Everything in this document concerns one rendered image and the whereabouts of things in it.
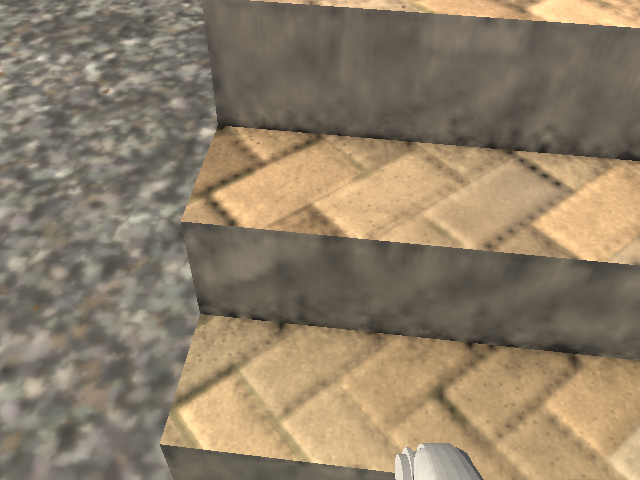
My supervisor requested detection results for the robot right thigh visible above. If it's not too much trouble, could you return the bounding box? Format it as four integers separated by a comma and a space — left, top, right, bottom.
395, 443, 484, 480

